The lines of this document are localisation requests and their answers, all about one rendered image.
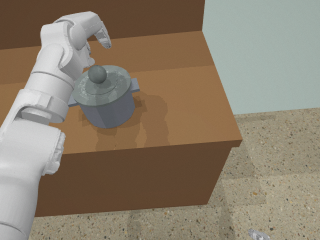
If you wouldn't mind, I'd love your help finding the right robot hand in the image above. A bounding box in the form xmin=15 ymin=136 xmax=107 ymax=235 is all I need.
xmin=248 ymin=229 xmax=271 ymax=240

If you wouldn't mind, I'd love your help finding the table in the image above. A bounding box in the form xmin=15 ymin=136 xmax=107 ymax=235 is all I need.
xmin=0 ymin=0 xmax=243 ymax=218

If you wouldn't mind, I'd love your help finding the lid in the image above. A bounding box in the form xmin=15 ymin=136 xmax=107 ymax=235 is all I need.
xmin=71 ymin=65 xmax=132 ymax=108

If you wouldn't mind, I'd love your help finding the pot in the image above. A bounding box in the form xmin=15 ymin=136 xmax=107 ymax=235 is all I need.
xmin=67 ymin=78 xmax=140 ymax=129

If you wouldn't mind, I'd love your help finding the left robot hand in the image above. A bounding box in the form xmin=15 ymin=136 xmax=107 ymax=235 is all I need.
xmin=60 ymin=11 xmax=112 ymax=68

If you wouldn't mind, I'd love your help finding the robot left forearm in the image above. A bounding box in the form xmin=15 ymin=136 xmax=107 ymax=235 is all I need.
xmin=0 ymin=17 xmax=87 ymax=146

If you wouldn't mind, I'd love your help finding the robot left upper arm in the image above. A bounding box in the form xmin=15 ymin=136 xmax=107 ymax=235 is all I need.
xmin=0 ymin=117 xmax=66 ymax=240

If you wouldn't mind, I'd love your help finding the knob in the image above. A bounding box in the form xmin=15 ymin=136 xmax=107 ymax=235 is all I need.
xmin=88 ymin=65 xmax=107 ymax=84

